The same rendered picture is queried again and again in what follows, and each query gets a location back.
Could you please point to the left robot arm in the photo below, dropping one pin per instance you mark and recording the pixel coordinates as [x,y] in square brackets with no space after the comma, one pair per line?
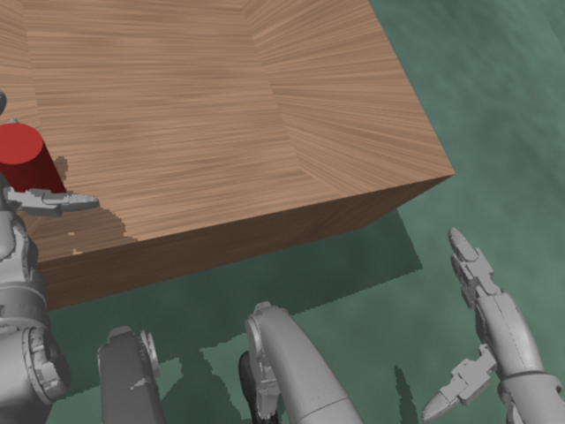
[33,371]

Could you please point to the left robot hand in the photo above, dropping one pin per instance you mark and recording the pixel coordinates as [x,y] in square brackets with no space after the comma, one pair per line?
[40,202]

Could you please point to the can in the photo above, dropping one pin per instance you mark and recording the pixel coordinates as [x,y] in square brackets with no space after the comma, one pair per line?
[25,161]

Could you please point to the right robot hand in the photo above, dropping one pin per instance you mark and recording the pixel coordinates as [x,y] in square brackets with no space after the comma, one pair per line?
[507,344]

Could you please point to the right robot foot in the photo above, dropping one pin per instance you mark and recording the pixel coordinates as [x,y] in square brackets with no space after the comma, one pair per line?
[249,390]

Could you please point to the right robot arm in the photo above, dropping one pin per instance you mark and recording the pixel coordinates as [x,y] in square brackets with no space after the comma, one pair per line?
[532,398]

